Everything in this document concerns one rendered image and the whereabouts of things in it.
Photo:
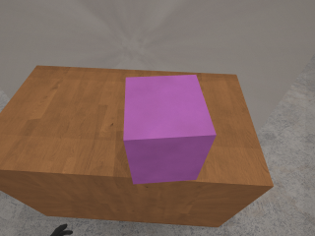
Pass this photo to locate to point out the robot left hand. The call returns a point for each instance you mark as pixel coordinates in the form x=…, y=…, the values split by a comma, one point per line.
x=60, y=231

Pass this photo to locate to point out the carton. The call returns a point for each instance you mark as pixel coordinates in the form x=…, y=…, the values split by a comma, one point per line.
x=168, y=131

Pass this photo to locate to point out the pedestal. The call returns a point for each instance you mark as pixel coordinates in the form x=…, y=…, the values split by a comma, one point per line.
x=62, y=151

